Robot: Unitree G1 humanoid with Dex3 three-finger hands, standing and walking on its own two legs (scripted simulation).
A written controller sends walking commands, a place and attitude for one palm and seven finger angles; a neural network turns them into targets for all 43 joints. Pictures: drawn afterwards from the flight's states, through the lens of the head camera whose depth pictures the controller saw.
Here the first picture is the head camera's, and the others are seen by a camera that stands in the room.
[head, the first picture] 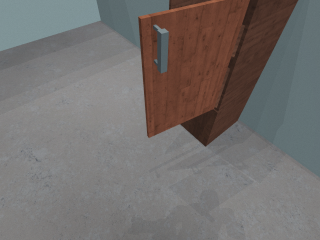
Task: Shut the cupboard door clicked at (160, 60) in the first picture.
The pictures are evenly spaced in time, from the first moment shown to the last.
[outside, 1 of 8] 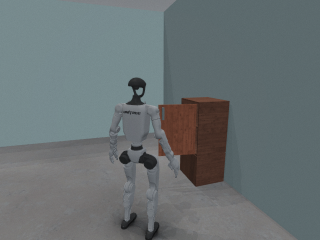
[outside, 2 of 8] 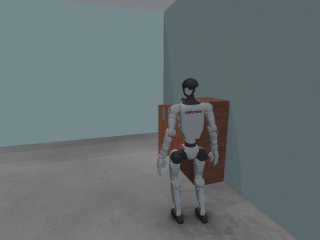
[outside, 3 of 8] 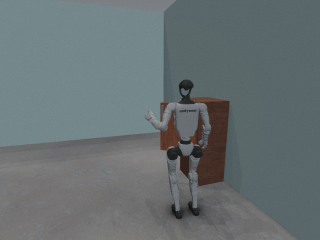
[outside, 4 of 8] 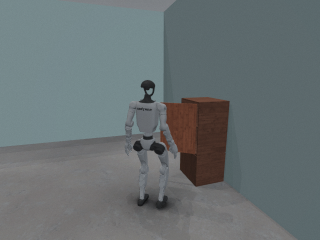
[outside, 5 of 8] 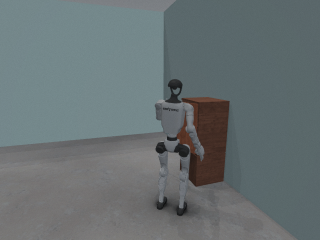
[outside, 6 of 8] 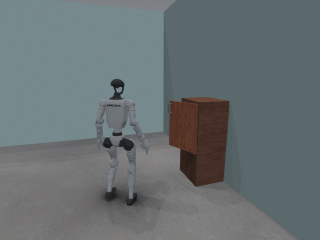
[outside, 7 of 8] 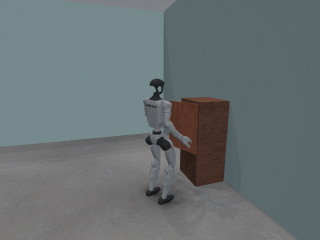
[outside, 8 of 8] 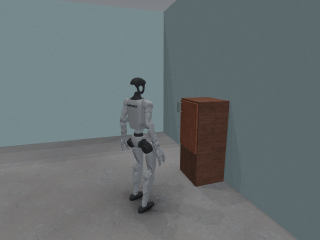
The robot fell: no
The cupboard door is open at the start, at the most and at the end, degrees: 79 79 0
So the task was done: yes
